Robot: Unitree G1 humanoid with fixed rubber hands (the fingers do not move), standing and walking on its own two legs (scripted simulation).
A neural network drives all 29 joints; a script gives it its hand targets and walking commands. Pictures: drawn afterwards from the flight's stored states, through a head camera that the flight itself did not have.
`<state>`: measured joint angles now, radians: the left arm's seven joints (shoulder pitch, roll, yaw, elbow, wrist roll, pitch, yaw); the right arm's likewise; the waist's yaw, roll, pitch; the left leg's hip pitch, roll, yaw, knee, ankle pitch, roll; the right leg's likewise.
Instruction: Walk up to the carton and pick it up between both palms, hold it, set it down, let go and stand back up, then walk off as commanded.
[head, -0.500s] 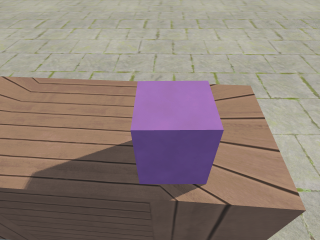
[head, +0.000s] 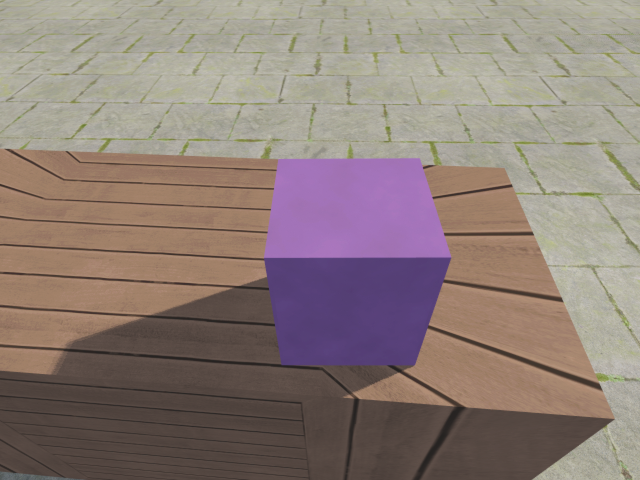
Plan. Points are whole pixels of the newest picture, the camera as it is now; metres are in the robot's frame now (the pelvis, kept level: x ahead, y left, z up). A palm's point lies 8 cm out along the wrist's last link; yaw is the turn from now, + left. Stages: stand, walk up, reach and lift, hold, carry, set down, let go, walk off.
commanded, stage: stand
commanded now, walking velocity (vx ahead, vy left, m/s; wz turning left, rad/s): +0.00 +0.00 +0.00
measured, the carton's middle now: (348, 265) +0.44 -0.01 +0.03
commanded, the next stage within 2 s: walk off in 1.18 s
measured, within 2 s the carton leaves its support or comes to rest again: neither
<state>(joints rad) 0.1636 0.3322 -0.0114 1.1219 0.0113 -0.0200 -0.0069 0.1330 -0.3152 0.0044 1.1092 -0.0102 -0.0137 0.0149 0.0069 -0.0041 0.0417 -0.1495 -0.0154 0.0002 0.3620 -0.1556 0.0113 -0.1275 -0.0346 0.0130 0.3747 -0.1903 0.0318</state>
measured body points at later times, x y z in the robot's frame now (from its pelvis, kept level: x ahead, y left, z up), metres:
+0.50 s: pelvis +0.01 -0.01 +0.00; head +0.02 -0.01 +0.45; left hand +0.07 +0.29 -0.13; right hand +0.09 -0.29 -0.14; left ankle +0.03 +0.11 -0.75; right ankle +0.01 -0.14 -0.75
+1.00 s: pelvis +0.03 -0.01 +0.00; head +0.04 -0.01 +0.45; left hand +0.09 +0.29 -0.13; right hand +0.10 -0.30 -0.14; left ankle +0.03 +0.11 -0.75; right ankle +0.01 -0.14 -0.75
